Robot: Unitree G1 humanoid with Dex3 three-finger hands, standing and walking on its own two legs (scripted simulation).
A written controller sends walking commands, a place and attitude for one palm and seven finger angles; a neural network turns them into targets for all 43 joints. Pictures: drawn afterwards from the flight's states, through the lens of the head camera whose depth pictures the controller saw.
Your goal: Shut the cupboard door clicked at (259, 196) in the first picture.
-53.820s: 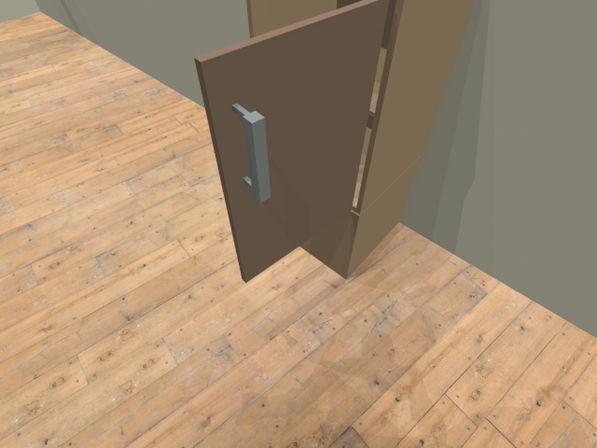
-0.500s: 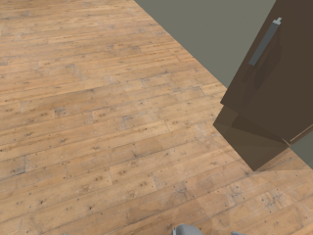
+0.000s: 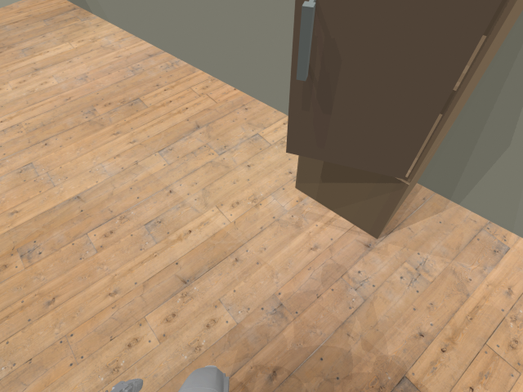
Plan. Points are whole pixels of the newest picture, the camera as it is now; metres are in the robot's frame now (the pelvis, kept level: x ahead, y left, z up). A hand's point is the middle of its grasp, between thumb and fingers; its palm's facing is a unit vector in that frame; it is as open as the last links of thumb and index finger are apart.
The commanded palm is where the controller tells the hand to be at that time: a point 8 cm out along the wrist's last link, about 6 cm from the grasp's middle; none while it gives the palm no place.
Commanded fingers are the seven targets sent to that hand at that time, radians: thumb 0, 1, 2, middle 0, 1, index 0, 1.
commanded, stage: turn to face it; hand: left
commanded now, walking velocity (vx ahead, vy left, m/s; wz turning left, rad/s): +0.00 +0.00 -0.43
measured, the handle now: (307, 39) +0.84 -0.07 +0.08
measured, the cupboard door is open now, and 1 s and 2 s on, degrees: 22 22 22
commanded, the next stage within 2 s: take the last steps up to it in 0.34 s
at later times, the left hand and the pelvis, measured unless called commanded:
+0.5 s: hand (149, 386) +0.14 +0.21 -0.16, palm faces -0.20 -0.95 -0.24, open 7.4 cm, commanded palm none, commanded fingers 0.00 0.90 0.90 -0.20 -0.30 -0.20 -0.30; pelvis +0.02 +0.02 +0.00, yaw -13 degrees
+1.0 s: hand (176, 383) +0.15 +0.17 -0.20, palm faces -0.23 -0.97 -0.12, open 7.4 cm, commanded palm none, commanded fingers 0.00 0.90 0.90 -0.20 -0.30 -0.20 -0.30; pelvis +0.14 +0.00 -0.01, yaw -16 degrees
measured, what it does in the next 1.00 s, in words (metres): walks ahead, turning right: left foot, then right foot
